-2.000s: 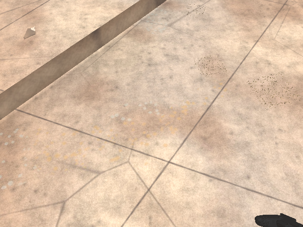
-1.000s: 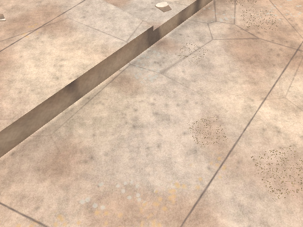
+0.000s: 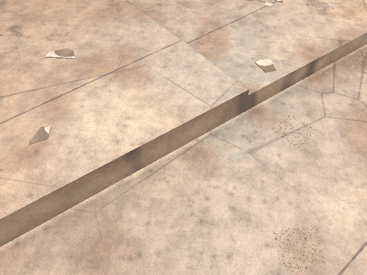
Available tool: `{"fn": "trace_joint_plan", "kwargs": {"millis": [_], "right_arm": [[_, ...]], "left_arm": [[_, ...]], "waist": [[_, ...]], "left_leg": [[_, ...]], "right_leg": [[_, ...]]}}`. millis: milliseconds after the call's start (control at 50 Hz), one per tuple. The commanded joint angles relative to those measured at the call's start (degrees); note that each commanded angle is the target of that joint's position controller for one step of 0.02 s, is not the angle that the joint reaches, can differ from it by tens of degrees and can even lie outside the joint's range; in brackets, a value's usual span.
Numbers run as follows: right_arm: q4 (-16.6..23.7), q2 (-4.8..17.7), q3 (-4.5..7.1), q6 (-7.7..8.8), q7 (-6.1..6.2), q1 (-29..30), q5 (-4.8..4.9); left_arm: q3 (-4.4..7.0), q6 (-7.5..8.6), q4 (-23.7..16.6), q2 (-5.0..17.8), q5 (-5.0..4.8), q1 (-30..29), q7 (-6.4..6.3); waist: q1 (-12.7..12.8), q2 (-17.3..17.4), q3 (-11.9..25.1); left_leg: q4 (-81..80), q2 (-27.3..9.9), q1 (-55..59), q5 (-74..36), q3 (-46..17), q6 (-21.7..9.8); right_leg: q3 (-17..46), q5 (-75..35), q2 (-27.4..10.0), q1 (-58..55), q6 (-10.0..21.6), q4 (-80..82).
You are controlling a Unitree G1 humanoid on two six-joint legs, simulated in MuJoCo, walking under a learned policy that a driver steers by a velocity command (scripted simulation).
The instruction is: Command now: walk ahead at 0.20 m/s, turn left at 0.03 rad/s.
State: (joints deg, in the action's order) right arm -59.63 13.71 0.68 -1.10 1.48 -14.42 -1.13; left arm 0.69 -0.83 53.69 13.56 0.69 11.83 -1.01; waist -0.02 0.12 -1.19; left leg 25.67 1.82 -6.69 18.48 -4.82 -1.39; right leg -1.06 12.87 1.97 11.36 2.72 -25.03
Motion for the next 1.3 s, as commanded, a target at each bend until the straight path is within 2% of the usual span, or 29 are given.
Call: {"fn": "trace_joint_plan", "kwargs": {"millis": [20,60,100,120,140,160,240,340,380,420,440,460,480,500,520,560,620,720,840,880,920,940,960,980,1000,1020,1080,1180,1300], "right_arm": [[1.6,4.7,0.8,1.1,-0.26,-0.7,-0.62],[1.3,3.8,0.53,2.09,-0.53,-2.5,-0.59],[-0.3,5.5,1.02,3.15,-0.35,-8.0,-0.05],[-1.7,8.5,1.99,3.53,-0.06,-12.9,0.34],[-2.4,11.6,3.09,3.72,0.0,-14.8,0.25],[-2.5,11.0,3.2,3.86,0.01,-14.9,-0.35],[-2.3,7.2,2.74,5.04,0.14,-12.7,-0.28],[-2.4,8.1,2.93,5.72,-0.26,-11.2,0.09],[-2.3,8.9,3.01,5.8,-0.54,-10.0,0.38],[-2.3,8.4,2.65,5.91,-0.83,-10.2,0.54],[-0.6,6.0,1.86,6.01,-1.03,-9.9,0.35],[0.5,1.4,1.17,5.93,-1.12,-13.9,0.97],[0.6,6.0,2.39,5.48,-1.18,-11.2,-0.36],[1.5,6.3,2.61,5.5,-1.83,-7.6,-0.59],[1.8,4.6,2.26,5.64,-2.25,-5.8,-0.4],[1.6,3.5,2.15,4.79,-2.76,-6.5,-0.99],[2.9,3.1,2.38,3.87,-3.32,-3.2,-0.97],[7.9,1.5,1.77,3.59,-3.92,10.4,-0.76],[11.9,1.9,1.42,3.96,-3.71,18.9,-0.33],[12.4,2.9,1.81,4.47,-3.35,17.9,-0.34],[9.9,4.7,2.82,5.38,-2.48,8.6,-0.35],[7.1,6.7,3.71,6.14,-1.74,-1.1,-0.97],[6.1,11.9,5.13,6.61,-0.69,-10.4,-2.74],[5.9,15.5,6.06,5.97,-1.09,-11.3,-2.7],[6.9,10.8,5.18,5.46,-1.44,-6.4,-1.13],[7.8,7.1,4.14,5.64,-1.54,-0.8,-0.52],[7.0,2.7,2.89,6.78,-1.1,1.9,0.05],[5.1,3.5,3.08,8.58,-0.75,-3.1,0.42],[3.8,4.4,3.01,8.66,-0.44,-6.9,0.22]], "left_arm": [[2.62,-0.02,-1.0,8.8,0.1,1.8,0.44],[2.9,0.44,-1.1,8.6,-0.01,1.2,0.75],[2.73,1.25,-3.4,7.3,-0.2,-4.9,1.29],[2.38,1.97,-5.1,5.5,-0.13,-9.3,1.66],[2.18,2.72,-6.5,5.2,0.64,-11.5,1.8],[2.59,3.23,-6.9,6.9,1.26,-12.2,1.67],[2.72,4.24,-6.8,6.4,0.92,-10.0,2.97],[1.95,3.09,-9.7,4.6,0.47,-12.7,3.6],[2.56,2.89,-8.4,5.6,0.31,-7.7,2.76],[4.34,3.41,-3.6,8.9,0.91,5.9,1.38],[5.55,4.03,-2.2,13.6,2.06,16.1,0.62],[6.07,3.95,-1.3,18.3,1.82,18.4,0.99],[5.41,3.64,-1.7,14.5,0.34,12.3,1.28],[4.41,3.91,-3.5,10.6,0.0,5.3,1.61],[3.73,4.53,-3.9,8.1,0.2,2.4,1.95],[2.93,5.5,-2.8,6.0,0.36,2.2,1.77],[2.66,6.62,-0.3,5.8,0.08,7.2,1.54],[2.18,6.59,2.0,5.0,-0.01,12.1,1.27],[2.1,6.55,4.6,5.5,0.25,16.5,0.69],[2.29,6.22,4.8,6.5,0.59,15.8,0.33],[2.59,5.97,4.7,7.7,0.77,14.2,0.3],[2.37,5.87,4.5,7.2,0.45,13.4,0.48],[1.34,6.12,2.2,3.7,-0.98,14.1,0.93],[0.79,5.65,2.2,-0.3,-2.29,20.8,0.72],[2.62,4.94,2.9,6.2,-0.77,15.8,0.2],[2.78,5.09,1.8,5.3,-0.55,12.2,0.59],[2.85,3.39,1.9,2.5,0.99,10.9,1.79],[3.04,1.3,-1.5,0.9,1.24,3.6,3.36],[2.02,1.6,-7.0,0.1,1.07,-9.7,4.46]], "waist": [[0.8,-3.0,-5.8],[-0.2,-2.5,-6.1],[-3.5,2.5,-5.8],[-5.8,8.4,-6.5],[-6.6,11.5,-9.4],[-6.6,8.8,-10.3],[-3.3,6.0,-5.9],[-2.2,7.7,-6.1],[0.6,7.1,-4.6],[6.4,1.4,2.4],[10.2,-5.8,9.0],[7.3,-17.1,12.8],[4.3,-8.6,5.1],[1.9,-4.0,-1.3],[0.9,-2.2,-3.4],[-1.4,-3.8,-2.6],[-1.8,-3.8,-2.6],[0.5,-2.8,-5.4],[2.6,-3.3,-5.9],[1.4,-3.5,-5.2],[-2.6,-3.8,0.0],[-6.5,-2.2,5.5],[-8.7,4.1,13.7],[-5.4,14.0,20.2],[-4.8,3.6,13.9],[-2.8,2.6,6.1],[0.7,4.2,0.0],[1.3,3.5,-1.9],[-0.8,3.4,-4.9]], "left_leg": [[-0.9,-0.8,-12.5,14.7,-1.4,-4.2],[-1.4,-1.7,-11.1,12.1,-2.1,-5.2],[-9.7,-5.1,-2.2,14.9,-9.8,-7.8],[-16.9,-10.6,5.5,20.3,-19.9,-10.4],[-20.4,-17.0,10.9,18.5,-27.7,-12.7],[-19.5,-19.4,11.9,11.7,-28.9,-14.3],[-17.5,-15.4,15.5,-8.3,-17.0,-12.2],[-17.1,-13.0,3.8,-18.1,-8.9,-9.1],[-12.6,-13.2,-0.3,-28.5,-6.7,-7.4],[6.4,-8.6,-5.1,-38.1,-1.3,-5.1],[24.6,-4.9,-13.9,-23.1,1.8,-3.4],[41.0,3.8,-26.1,12.4,3.3,-2.3],[46.4,-0.3,-29.4,9.2,-0.8,-4.0],[45.7,-3.6,-29.9,2.5,0.1,-4.6],[43.2,-5.4,-28.0,-1.3,0.8,-4.5],[39.3,-7.1,-23.2,-3.2,1.8,-3.4],[35.8,-7.2,-25.3,-5.4,3.9,-2.2],[20.8,-7.1,-30.5,-14.2,6.8,0.0],[8.4,-4.7,-25.8,-17.7,8.8,-1.6],[6.2,-3.6,-23.6,-13.8,8.5,-2.8],[2.5,-0.3,-11.3,-9.6,9.4,-4.2],[-0.4,-1.6,2.2,-11.5,8.2,-5.7],[-2.0,-16.1,19.3,-3.1,-7.9,-9.2],[-8.0,-29.2,28.2,-1.0,-30.6,-14.8],[-10.0,-25.9,20.9,3.8,-28.1,-12.7],[-12.3,-23.6,12.1,1.8,-19.2,-10.9],[-16.4,-17.7,0.0,-9.7,-3.8,-6.9],[-18.8,-16.8,0.5,-17.8,5.9,-7.1],[-19.0,-15.3,2.5,-25.5,14.7,-6.3]], "right_leg": [[15.0,29.6,-9.8,0.5,6.0,9.7],[17.6,28.8,-11.1,2.1,7.2,9.6],[11.5,21.3,-6.2,10.0,4.8,2.7],[3.7,14.3,-0.7,18.7,2.3,-7.6],[-1.6,10.5,1.0,27.4,1.2,-13.9],[0.2,12.7,-1.3,31.4,1.2,-19.6],[0.2,8.7,-4.3,31.4,-0.4,-23.9],[-3.1,0.9,-2.7,16.1,-0.5,-13.1],[-4.4,-1.9,-0.6,4.5,0.7,-8.7],[-4.1,-1.2,0.6,-13.8,2.7,-4.4],[11.7,12.7,-12.7,-24.7,5.5,0.6],[40.1,22.1,-25.9,-27.8,10.8,12.8],[42.0,27.4,-24.7,-19.0,11.3,15.3],[33.2,23.7,-22.6,-11.6,10.7,14.9],[25.9,13.9,-19.3,-6.6,10.0,15.7],[17.0,1.5,-15.3,-2.6,8.5,16.6],[11.9,-9.0,-14.4,-3.9,9.5,17.6],[6.6,-14.1,-12.5,-6.2,9.5,19.4],[5.1,-25.2,-14.0,-11.7,8.4,16.9],[5.9,-33.5,-14.8,-14.9,8.0,12.8],[5.4,-46.5,-13.4,-15.0,6.5,1.3],[3.6,-42.3,-10.7,-9.6,5.4,-10.0],[1.3,-23.0,-6.5,5.1,3.7,-27.6],[-0.3,18.0,1.8,20.4,2.5,-44.0],[4.9,13.7,-2.0,23.2,3.5,-47.3],[5.1,8.1,-4.2,23.3,3.6,-45.4],[4.1,3.3,-7.5,18.5,2.5,-41.2],[2.3,-4.1,-8.9,25.7,1.1,-38.2],[-3.0,-14.3,-7.2,25.4,0.9,-19.0]]}}
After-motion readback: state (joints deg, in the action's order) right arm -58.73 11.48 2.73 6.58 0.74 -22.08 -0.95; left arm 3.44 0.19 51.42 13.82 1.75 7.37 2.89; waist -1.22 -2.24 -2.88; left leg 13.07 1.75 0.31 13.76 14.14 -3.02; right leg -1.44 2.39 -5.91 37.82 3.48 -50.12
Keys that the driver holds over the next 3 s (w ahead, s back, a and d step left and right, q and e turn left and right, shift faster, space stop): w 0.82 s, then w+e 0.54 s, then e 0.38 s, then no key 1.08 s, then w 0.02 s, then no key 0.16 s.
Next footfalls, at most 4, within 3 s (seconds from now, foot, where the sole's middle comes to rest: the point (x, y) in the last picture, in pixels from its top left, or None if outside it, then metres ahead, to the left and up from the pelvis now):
0.42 right None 0.27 -0.12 -0.78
0.94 left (174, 263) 0.58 0.07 -0.78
1.48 right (237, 211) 0.80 -0.19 -0.78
2.10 left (193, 187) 0.92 -0.01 -0.78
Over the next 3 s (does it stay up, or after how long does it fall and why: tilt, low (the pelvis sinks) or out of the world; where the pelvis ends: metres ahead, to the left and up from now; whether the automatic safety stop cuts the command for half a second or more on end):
stays up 0.83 -0.07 0.00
